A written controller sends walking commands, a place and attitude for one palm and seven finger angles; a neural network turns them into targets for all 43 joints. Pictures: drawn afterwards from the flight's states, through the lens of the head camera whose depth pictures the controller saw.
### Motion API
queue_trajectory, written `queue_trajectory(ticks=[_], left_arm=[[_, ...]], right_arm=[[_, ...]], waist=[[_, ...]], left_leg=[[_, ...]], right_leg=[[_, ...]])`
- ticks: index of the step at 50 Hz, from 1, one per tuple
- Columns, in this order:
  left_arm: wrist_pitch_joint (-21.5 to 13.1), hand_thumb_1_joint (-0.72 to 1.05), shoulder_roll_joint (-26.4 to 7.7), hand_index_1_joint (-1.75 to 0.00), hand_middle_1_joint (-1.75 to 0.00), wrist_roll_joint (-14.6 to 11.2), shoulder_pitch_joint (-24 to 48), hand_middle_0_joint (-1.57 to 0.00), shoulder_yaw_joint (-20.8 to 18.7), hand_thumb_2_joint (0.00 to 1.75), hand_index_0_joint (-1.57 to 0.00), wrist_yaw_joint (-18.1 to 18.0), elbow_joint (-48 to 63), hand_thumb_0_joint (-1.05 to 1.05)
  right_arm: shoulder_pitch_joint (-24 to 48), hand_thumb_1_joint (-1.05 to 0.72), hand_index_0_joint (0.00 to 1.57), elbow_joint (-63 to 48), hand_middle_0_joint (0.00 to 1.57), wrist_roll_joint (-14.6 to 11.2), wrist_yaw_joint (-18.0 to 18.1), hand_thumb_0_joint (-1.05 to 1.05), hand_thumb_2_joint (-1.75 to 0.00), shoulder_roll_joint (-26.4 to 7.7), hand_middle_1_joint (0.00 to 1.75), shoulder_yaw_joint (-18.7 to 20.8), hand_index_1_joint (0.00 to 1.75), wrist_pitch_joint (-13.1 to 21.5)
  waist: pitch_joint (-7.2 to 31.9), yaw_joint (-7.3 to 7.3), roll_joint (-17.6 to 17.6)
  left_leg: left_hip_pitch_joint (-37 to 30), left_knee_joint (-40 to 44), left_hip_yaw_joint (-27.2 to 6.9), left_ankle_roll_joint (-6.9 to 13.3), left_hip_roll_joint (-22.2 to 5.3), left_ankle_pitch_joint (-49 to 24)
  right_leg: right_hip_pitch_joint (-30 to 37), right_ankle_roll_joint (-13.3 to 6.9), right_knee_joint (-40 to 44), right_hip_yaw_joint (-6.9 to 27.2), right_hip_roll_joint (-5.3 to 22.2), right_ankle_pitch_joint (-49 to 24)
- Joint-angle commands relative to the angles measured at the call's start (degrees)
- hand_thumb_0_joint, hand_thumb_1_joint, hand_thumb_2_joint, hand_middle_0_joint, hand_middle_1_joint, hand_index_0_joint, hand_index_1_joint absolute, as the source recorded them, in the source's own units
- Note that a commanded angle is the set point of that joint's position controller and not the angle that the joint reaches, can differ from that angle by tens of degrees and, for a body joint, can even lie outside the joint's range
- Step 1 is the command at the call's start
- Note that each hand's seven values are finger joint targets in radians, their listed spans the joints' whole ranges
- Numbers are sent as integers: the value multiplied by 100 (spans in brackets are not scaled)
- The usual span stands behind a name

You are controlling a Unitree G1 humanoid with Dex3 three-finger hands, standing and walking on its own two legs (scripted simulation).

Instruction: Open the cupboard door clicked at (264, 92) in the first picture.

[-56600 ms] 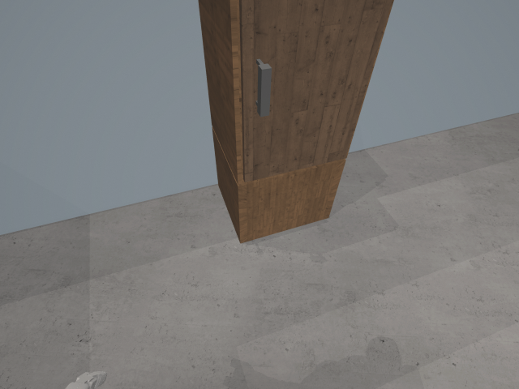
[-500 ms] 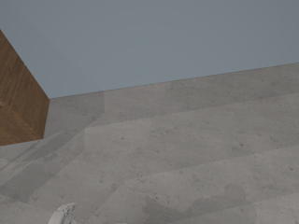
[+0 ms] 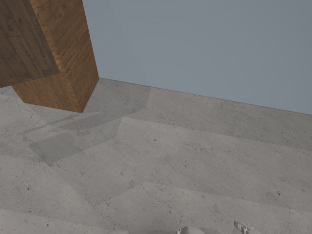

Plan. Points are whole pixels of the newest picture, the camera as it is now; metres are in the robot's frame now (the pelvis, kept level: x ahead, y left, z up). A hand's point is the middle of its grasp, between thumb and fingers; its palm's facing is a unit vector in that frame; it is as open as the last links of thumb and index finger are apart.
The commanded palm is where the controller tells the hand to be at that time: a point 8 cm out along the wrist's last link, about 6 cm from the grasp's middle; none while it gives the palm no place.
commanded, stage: turn to face it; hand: left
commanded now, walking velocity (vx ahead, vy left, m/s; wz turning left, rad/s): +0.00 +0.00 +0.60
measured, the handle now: out of the picture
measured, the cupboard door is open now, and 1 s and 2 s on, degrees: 37 37 37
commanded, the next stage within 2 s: take the last steps up to it in 0.84 s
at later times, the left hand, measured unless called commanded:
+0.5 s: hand out of the picture +0.05 +0.16 -0.14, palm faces +0.27 -0.93 -0.24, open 7.4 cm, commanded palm none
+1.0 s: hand out of the picture +0.02 +0.19 -0.15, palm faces +0.46 -0.85 -0.25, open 7.4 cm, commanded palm none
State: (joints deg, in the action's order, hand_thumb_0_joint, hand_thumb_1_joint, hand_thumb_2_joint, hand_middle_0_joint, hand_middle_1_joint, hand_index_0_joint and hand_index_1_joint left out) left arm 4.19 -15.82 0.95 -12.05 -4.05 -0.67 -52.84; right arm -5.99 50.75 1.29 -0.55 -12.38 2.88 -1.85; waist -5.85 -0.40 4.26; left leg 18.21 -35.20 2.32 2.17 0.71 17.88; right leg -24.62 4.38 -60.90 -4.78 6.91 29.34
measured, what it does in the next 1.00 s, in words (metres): steps on the spot, turning left: right foot, then left foot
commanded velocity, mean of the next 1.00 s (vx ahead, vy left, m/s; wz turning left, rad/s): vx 0.02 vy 0.01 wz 0.42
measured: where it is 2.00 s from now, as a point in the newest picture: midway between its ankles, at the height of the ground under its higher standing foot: (115, 222)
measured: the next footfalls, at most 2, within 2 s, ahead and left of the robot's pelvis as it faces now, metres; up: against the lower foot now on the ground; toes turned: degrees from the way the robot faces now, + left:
right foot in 0.30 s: +0.07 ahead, -0.16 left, +0.00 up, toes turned +7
left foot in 0.64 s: +0.03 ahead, +0.09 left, +0.00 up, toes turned +26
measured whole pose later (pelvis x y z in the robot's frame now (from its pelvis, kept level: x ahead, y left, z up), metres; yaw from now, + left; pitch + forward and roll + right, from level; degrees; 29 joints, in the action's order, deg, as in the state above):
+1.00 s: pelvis +0.04 -0.03 +0.01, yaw +27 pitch +0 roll +0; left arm 2.5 -13.2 0.7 -10.2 -2.9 -0.2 -53.1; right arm -9.7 55.0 1.5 0.6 -10.7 1.7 -2.1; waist -4.1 0.1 -0.2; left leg 15.2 -30.2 -1.1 0.7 0.3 15.3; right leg -18.4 3.6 -41.3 -2.6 2.8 23.0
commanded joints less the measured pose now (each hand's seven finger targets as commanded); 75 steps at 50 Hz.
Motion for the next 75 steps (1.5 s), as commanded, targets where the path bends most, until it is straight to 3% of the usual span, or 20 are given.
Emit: queue_trajectory(ticks=[1, 12, 13, 15, 20, 26, 30, 31, 32, 33, 49, 50, 52, 53, 58, 68, 71, 72, 73, 75], left_arm=[[-213, 90, -409, -30, -30, 18, 254, -20, -100, 90, -20, 35, 601, 0], [-348, 90, -365, -30, -30, -59, -122, -20, -78, 90, -20, -17, 653, 0], [-418, 90, -584, -30, -30, -38, -408, -20, -130, 90, -20, -50, 608, 0], [-464, 90, -1323, -30, -30, 63, -490, -20, -256, 90, -20, -124, 640, 0], [-480, 90, -553, -30, -30, 17, 245, -20, -43, 90, -20, -130, 770, 0], [-505, 90, -847, -30, -30, 70, -530, -20, -151, 90, -20, -131, 460, 0], [-472, 90, -851, -30, -30, -6, -337, -20, -164, 90, -20, -78, 391, 0], [-439, 90, -674, -30, -30, -62, -296, -20, -133, 90, -20, -52, 490, 0], [-407, 90, -219, -30, -30, -96, -147, -20, -4, 90, -20, -21, 692, 0], [-315, 90, -257, -30, -30, -55, 141, -20, 26, 90, -20, -73, 753, 0], [-340, 90, -65, -30, -30, -26, -406, -20, 20, 90, -20, 17, 134, 0], [-403, 90, -246, -30, -30, 4, -653, -20, -32, 90, -20, 22, 62, 0], [-479, 90, -1137, -30, -30, 98, -1134, -20, -242, 90, -20, -25, 62, 0], [-492, 90, -1096, -30, -30, 36, -949, -20, -198, 90, -20, -32, 137, 0], [-774, 90, -292, -30, -30, -1, -446, -20, -59, 90, -20, -26, 95, 0], [-803, 90, -498, -30, -30, 90, -1333, -20, -122, 90, -20, -18, -617, 0], [-774, 90, -580, -30, -30, 54, -936, -20, -157, 90, -20, 5, -604, 0], [-754, 90, -357, -30, -30, 21, -961, -20, -99, 90, -20, 49, -521, 0], [-729, 90, 48, -30, -30, -54, -988, -20, -6, 90, -20, 112, -308, 0], [-670, 90, 108, -30, -30, -33, -117, -20, 34, 90, -20, 50, 35, 0]], right_arm=[[-313, -90, 20, -254, 20, -9, 164, 0, -90, -1225, 30, 289, 30, 106], [-111, -90, 20, -329, 20, -19, 96, 0, -90, -1247, 30, 388, 30, 10], [-72, -90, 20, -368, 20, -67, 76, 0, -90, -1074, 30, 368, 30, 17], [-77, -90, 20, -550, 20, -87, 18, 0, -90, -752, 30, 345, 30, 10], [-165, -90, 20, -238, 20, -43, -106, 0, -90, -592, 30, 290, 30, -132], [275, -90, 20, -293, 20, -90, -122, 0, -90, -332, 30, 111, 30, -41], [-321, -90, 20, -134, 20, -66, -88, 0, -90, -555, 30, 146, 30, 30], [-621, -90, 20, -73, 20, -29, -51, 0, -90, -954, 30, 245, 30, 79], [-1051, -90, 20, -22, 20, 9, 0, 0, -90, -1555, 30, 402, 30, 104], [-1223, -90, 20, 83, 20, -12, 73, 0, -90, -1661, 30, 405, 30, 45], [-320, -90, 20, 63, 20, -6, 162, 0, -90, -975, 30, 179, 30, 75], [-251, -90, 20, 52, 20, -44, 127, 0, -90, -878, 30, 172, 30, 76], [27, -90, 20, -259, 20, -58, 28, 0, -90, -395, 30, 104, 30, 65], [208, -90, 20, -303, 20, 9, -31, 0, -90, -711, 30, 175, 30, 42], [-242, -90, 20, 121, 20, 20, -168, 0, -90, -437, 30, 193, 30, 21], [426, -90, 20, -33, 20, -48, -270, 0, -90, -73, 30, 2, 30, 202], [-794, -90, 20, 324, 20, -5, -185, 0, -90, -350, 30, 65, 30, 310], [-1670, -90, 20, 569, 20, 29, -112, 0, -90, -818, 30, 176, 30, 347], [-2409, -90, 20, 705, 20, 71, -17, 0, -90, -1486, 30, 363, 30, 393], [-2269, -90, 20, 701, 20, 10, 118, 0, -90, -1443, 30, 339, 30, 297]], waist=[[745, 137, -1328], [922, -110, -1333], [1035, -263, -768], [1006, -320, 1314], [475, 130, 936], [885, -255, 699], [1013, 138, 499], [1253, 331, -420], [1410, 556, -2121], [1442, 601, -1768], [800, -119, -1195], [805, -261, -934], [384, -641, 1473], [-20, -532, 942], [17, -15, 494], [188, -375, 824], [549, 302, 447], [1131, 666, -533], [1617, 881, -2304], [1063, 800, -1428]], left_leg=[[-882, 1549, -1589, 626, -1344, -2311], [78, 840, -2060, 424, -907, -1998], [565, 373, -1846, 148, -593, -1371], [1605, -2357, -521, -440, 283, 1815], [1501, -3237, -351, -589, -219, 736], [789, -872, 246, -548, -51, 863], [-746, 847, 296, -369, 26, -602], [-1724, 1110, -363, -103, -615, -1757], [-2324, 1291, -2417, 763, -2190, -3898], [-1941, 1242, -2388, 1203, -2477, -4263], [-75, 1210, -1371, 519, -1075, -1075], [439, 867, -1175, 292, -730, -31], [2167, -1913, -245, -266, 300, 1870], [2247, -2847, -712, -220, -66, 1373], [1969, -3094, -467, -474, -425, -358], [1194, -340, 372, -375, -237, -40], [-878, 776, 770, -175, 146, -359], [-2278, 820, 320, 8, -310, -395], [-3207, 1296, -2186, 690, -1937, -571], [-2444, 2055, -2451, 1116, -2340, -68]], right_leg=[[-741, 63, -550, 493, -54, -672], [1504, -13, 3033, 203, -630, -1349], [2258, -89, 3885, 550, -259, -1750], [2221, -1217, 4621, 2704, 2257, -2505], [1655, -1019, 4163, 596, 1144, -3829], [2608, -1033, 3483, 227, 1281, -5384], [1739, -574, 2645, -174, 1089, -4558], [835, -278, 1843, -464, 802, -3478], [-559, 98, 568, -540, 5, 365], [-516, -26, -16, 193, 9, 940], [1595, -118, 2817, -5, -576, -1109], [2228, -157, 3515, 155, -434, -1229], [2450, -1117, 5308, 3317, 2028, 854], [1615, -1359, 5605, 3363, 2185, 1433], [1674, -863, 5196, 1038, 1221, -1246], [2513, -873, 4476, 95, 1394, -3414], [1642, -642, 3199, -403, 1120, -3905], [878, -468, 1791, -725, 779, -3286], [-740, -152, -52, -873, -209, 261], [-1494, -449, -1494, 156, 50, 314]])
